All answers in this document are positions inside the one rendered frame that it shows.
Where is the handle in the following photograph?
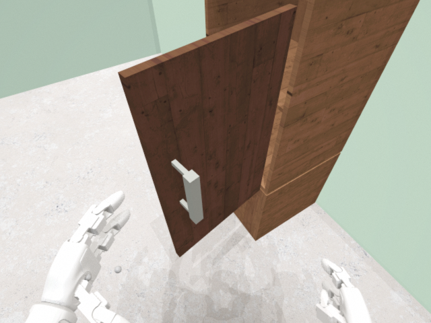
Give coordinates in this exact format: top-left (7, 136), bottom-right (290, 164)
top-left (171, 159), bottom-right (203, 224)

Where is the left robot hand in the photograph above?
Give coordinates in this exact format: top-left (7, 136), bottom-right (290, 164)
top-left (41, 190), bottom-right (131, 323)

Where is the right robot hand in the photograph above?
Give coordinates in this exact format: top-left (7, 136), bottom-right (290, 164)
top-left (316, 258), bottom-right (372, 323)

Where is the cupboard door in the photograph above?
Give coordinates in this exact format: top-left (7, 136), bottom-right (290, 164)
top-left (118, 4), bottom-right (297, 257)

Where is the robot left forearm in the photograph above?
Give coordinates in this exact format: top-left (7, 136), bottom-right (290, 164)
top-left (25, 302), bottom-right (77, 323)

